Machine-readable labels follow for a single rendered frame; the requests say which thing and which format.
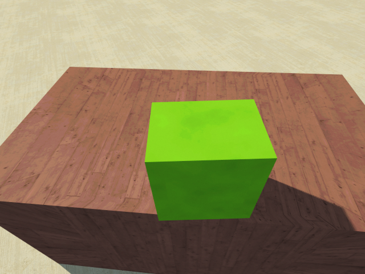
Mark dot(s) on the carton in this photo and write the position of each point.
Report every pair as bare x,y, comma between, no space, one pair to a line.
207,159

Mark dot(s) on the pedestal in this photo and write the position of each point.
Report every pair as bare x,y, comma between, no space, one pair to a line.
74,185

